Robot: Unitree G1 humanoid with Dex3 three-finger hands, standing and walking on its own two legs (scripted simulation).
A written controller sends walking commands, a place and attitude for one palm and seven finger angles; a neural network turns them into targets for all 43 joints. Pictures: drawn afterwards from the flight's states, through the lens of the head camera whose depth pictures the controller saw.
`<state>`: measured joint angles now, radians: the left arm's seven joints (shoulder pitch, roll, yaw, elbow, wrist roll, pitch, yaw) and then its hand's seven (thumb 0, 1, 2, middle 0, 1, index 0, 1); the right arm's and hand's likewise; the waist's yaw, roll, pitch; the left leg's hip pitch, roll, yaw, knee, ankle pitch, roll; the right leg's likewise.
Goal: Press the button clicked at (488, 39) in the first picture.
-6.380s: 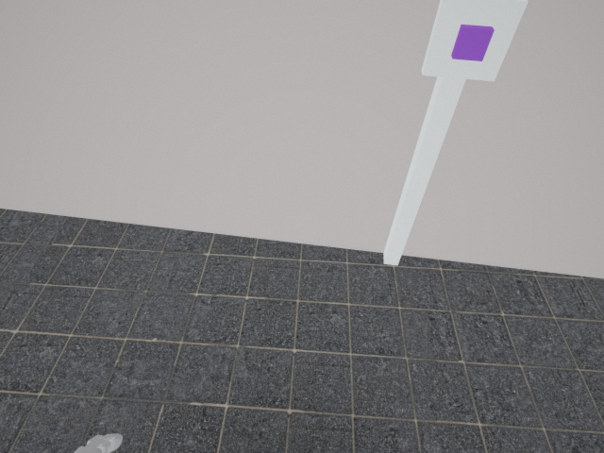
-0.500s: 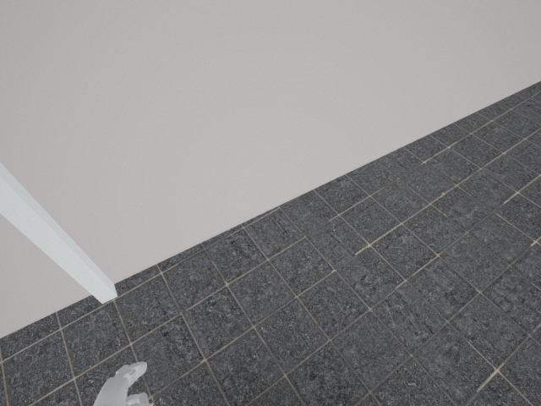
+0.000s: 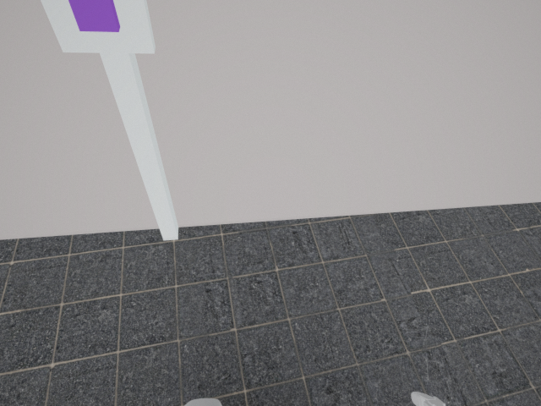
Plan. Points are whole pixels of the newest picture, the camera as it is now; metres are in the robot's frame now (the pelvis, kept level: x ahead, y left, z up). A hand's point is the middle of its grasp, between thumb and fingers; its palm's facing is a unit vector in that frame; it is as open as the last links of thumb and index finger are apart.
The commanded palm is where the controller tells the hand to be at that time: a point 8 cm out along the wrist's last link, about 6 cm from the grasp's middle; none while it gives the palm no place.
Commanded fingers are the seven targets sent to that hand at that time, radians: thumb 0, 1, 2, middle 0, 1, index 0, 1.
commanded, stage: turn to face it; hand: left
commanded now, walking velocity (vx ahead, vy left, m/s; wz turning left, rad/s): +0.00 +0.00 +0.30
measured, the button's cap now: (94, 8) +0.71 +0.41 +0.17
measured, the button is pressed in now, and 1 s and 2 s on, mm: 0 0 0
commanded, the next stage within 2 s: take the last steps up to it in 0.34 s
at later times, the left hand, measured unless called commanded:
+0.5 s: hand out of the picture +0.06 +0.18 -0.14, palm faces +0.16 -0.96 -0.25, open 7.4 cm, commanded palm none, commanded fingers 0.00 0.90 0.90 -0.20 -0.30 -0.20 -0.30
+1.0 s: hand out of the picture -0.12 +0.17 -0.16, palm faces +0.38 -0.92 -0.13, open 7.4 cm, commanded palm none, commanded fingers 0.00 0.90 0.90 -0.20 -0.30 -0.20 -0.30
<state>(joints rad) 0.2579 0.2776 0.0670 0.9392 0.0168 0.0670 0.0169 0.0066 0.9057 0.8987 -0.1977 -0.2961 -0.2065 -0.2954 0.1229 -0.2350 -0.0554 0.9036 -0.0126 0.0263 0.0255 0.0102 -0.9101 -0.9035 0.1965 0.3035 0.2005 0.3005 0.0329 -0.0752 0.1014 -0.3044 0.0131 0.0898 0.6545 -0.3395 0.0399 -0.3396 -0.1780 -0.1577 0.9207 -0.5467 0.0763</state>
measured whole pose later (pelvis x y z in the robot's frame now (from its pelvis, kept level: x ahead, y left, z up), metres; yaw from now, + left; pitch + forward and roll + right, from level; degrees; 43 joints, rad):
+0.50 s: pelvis -0.01 -0.02 +0.01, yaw +8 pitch -1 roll +1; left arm 0.17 0.18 0.03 0.94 0.01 0.02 0.02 0.00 0.91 0.90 -0.19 -0.30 -0.20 -0.30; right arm 0.26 -0.20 -0.05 1.00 -0.01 0.04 0.00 0.01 -0.90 -0.90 0.20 0.30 0.21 0.30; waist -0.02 0.03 0.04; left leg -0.30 -0.05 -0.04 0.58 -0.29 0.02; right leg -0.21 -0.03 -0.07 0.53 -0.31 0.01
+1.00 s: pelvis +0.05 +0.06 +0.01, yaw +14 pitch -1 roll -1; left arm 0.52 0.14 0.03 1.17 0.03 -0.02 0.01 0.01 0.91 0.90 -0.20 -0.30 -0.21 -0.30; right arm 0.19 -0.19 -0.05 1.02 -0.02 -0.02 0.03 0.01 -0.91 -0.90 0.19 0.30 0.20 0.30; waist 0.08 -0.03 0.02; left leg -0.32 0.06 0.12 0.58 -0.24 0.01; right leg -0.07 -0.14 -0.14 0.51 -0.39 0.07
